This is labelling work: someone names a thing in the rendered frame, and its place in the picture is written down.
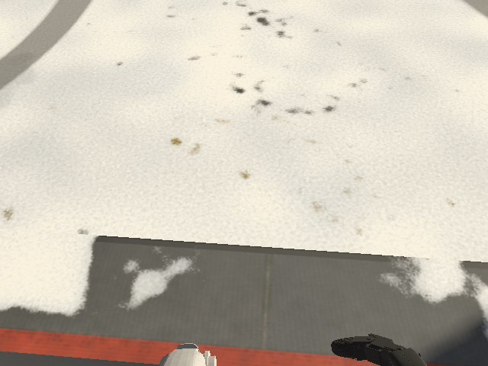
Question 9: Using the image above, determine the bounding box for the right robot hand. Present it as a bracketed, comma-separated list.
[331, 333, 427, 366]

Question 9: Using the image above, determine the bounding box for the robot left shin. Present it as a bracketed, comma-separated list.
[159, 343, 200, 366]

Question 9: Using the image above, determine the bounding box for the left robot thigh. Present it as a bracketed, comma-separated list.
[160, 348, 217, 366]

